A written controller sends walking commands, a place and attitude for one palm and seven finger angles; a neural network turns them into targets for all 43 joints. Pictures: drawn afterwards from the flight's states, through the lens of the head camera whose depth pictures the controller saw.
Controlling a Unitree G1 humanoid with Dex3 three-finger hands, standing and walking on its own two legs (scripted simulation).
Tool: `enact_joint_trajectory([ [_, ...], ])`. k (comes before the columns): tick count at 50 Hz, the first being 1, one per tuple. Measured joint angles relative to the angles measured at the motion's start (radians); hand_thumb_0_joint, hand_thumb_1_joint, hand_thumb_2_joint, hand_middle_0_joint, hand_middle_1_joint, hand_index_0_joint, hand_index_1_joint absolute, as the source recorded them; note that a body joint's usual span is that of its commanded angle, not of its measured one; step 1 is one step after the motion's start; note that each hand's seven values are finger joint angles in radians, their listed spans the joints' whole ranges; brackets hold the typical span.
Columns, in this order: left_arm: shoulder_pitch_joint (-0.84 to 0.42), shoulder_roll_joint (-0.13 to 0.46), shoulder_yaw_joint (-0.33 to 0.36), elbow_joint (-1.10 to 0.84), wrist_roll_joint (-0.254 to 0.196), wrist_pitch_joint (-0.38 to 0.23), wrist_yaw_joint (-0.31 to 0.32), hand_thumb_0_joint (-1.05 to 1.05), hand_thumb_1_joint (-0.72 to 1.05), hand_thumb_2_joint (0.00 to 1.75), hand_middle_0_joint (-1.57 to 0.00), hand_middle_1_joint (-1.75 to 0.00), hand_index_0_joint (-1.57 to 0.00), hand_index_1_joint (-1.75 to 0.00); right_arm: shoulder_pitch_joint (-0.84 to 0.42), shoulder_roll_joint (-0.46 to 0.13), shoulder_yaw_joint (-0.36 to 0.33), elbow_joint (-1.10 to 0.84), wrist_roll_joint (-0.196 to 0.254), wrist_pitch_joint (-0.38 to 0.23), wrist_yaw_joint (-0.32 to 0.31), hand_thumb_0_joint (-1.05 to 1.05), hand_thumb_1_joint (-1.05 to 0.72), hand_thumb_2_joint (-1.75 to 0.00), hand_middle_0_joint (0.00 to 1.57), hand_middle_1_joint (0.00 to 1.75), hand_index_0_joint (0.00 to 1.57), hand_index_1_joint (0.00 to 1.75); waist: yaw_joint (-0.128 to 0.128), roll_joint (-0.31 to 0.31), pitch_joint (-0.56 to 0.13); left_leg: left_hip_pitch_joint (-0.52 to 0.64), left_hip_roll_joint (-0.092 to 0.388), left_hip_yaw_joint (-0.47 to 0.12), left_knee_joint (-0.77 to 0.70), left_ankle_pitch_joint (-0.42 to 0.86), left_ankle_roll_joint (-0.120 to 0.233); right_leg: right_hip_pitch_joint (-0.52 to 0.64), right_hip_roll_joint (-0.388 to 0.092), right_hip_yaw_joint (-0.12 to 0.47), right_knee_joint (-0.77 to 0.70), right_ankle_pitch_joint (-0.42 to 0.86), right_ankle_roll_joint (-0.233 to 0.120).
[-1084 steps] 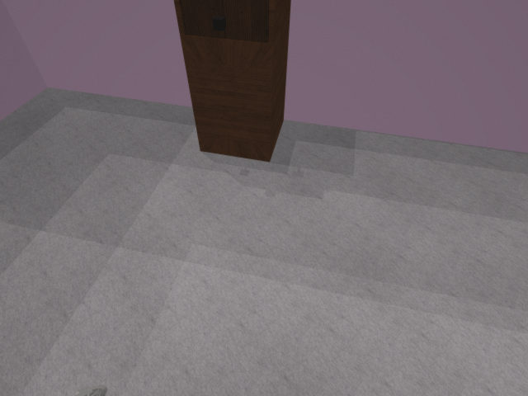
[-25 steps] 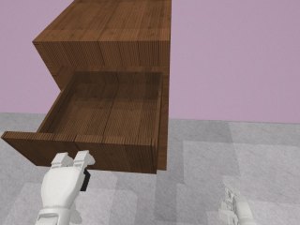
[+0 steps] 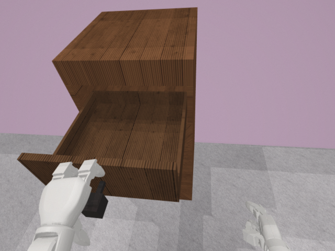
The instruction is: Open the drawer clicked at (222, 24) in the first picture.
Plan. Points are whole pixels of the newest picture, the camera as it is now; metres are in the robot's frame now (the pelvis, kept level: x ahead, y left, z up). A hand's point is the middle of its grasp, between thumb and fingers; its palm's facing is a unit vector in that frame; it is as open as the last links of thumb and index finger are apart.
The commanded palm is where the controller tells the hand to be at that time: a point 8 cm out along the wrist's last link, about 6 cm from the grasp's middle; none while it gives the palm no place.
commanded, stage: lift the hand off the handle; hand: left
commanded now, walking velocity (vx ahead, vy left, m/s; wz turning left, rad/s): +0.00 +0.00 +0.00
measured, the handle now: (97, 197) +0.23 +0.22 +0.01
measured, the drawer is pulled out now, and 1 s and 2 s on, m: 0.30 0.30 0.30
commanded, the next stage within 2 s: draw the hand back to the body in 0.82 s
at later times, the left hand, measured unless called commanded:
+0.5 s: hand (67, 186) +0.19 +0.22 +0.14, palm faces +0.15 -0.09 -0.99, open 13.8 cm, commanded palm +0.15 +0.22 +0.19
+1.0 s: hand (67, 177) +0.19 +0.21 +0.16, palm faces +0.13 -0.10 -0.99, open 13.8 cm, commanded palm +0.15 +0.22 +0.22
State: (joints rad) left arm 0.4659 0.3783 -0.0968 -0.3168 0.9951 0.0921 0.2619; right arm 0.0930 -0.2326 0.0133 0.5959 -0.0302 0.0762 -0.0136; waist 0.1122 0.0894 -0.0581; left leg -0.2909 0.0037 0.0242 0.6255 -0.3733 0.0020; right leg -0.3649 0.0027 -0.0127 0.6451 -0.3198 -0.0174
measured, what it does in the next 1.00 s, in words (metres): stands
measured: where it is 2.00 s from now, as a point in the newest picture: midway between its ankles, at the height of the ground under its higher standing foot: outside the picture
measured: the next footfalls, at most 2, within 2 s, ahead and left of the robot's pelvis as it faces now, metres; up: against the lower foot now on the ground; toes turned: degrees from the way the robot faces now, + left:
none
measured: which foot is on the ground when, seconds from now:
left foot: down 0.00-1.00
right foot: down 0.00-1.00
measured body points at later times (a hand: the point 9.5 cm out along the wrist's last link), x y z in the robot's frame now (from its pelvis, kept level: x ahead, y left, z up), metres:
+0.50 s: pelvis -0.01 +0.00 +0.02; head -0.02 -0.05 +0.46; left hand +0.18 +0.22 +0.19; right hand +0.23 -0.19 -0.07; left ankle -0.03 +0.12 -0.72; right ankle +0.01 -0.11 -0.72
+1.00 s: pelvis -0.02 +0.00 +0.02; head -0.03 -0.06 +0.46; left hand +0.18 +0.21 +0.22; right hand +0.22 -0.19 -0.07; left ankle -0.03 +0.12 -0.72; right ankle +0.01 -0.11 -0.72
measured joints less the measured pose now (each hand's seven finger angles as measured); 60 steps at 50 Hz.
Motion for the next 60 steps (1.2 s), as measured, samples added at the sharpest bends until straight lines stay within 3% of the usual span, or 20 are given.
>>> enact_joint_trajectory([
  [17, -0.044, 0.052, 0.016, -0.116, -0.052, 0.022, -0.133, -0.01, -0.49, 0.30, -0.32, -1.20, -0.33, -1.20, -0.018, -0.022, 0.019, 0.000, 0.018, 0.026, 0.002, 0.01, -0.90, -0.90, 0.20, 0.29, 0.20, 0.30, 0.012, 0.026, 0.036, 0.131, 0.004, -0.008, -0.132, 0.067, -0.002, 0.141, 0.006, -0.008, -0.145, 0.071, 0.000],
  [28, -0.099, 0.098, 0.057, -0.161, -0.103, 0.065, -0.213, -0.01, -0.49, 0.30, -0.32, -1.20, -0.32, -1.20, -0.026, -0.022, 0.033, 0.009, 0.037, 0.042, 0.007, 0.01, -0.90, -0.90, 0.20, 0.29, 0.20, 0.30, 0.006, 0.042, 0.057, 0.191, 0.002, -0.006, -0.194, 0.105, -0.001, 0.200, 0.005, -0.006, -0.205, 0.107, 0.001],
  [38, -0.172, 0.144, 0.090, -0.180, -0.147, 0.061, -0.284, -0.01, -0.49, 0.30, -0.32, -1.20, -0.32, -1.20, -0.036, -0.032, 0.035, 0.012, 0.046, 0.035, 0.004, 0.01, -0.90, -0.90, 0.20, 0.29, 0.20, 0.30, 0.003, 0.047, 0.068, 0.208, -0.002, -0.011, -0.224, 0.130, -0.001, 0.217, 0.001, -0.011, -0.230, 0.127, 0.001],
  [43, -0.180, 0.133, 0.099, -0.184, -0.165, 0.064, -0.306, -0.01, -0.49, 0.30, -0.32, -1.20, -0.32, -1.20, -0.039, -0.035, 0.031, 0.006, 0.053, 0.030, 0.012, 0.01, -0.90, -0.90, 0.20, 0.29, 0.20, 0.30, -0.002, 0.050, 0.070, 0.202, -0.004, -0.011, -0.227, 0.136, -0.001, 0.209, -0.001, -0.011, -0.230, 0.131, 0.001],
  [51, -0.185, 0.129, 0.074, -0.162, -0.146, 0.025, -0.296, 0.00, -0.49, 0.30, -0.32, -1.20, -0.32, -1.20, -0.030, -0.031, 0.031, 0.007, 0.048, 0.020, 0.013, 0.01, -0.90, -0.90, 0.20, 0.29, 0.20, 0.30, 0.002, 0.046, 0.072, 0.190, -0.003, -0.013, -0.222, 0.136, -0.004, 0.196, -0.001, -0.013, -0.221, 0.128, -0.002],
  [60, -0.103, 0.155, 0.147, -0.188, -0.178, 0.014, -0.280, 0.00, -0.49, 0.30, -0.32, -1.20, -0.32, -1.20, -0.013, -0.033, 0.030, -0.002, 0.051, 0.011, 0.015, 0.01, -0.90, -0.90, 0.20, 0.29, 0.20, 0.30, -0.004, 0.047, 0.064, 0.176, 0.002, -0.018, -0.204, 0.122, -0.008, 0.186, 0.004, -0.018, -0.208, 0.116, -0.005],
])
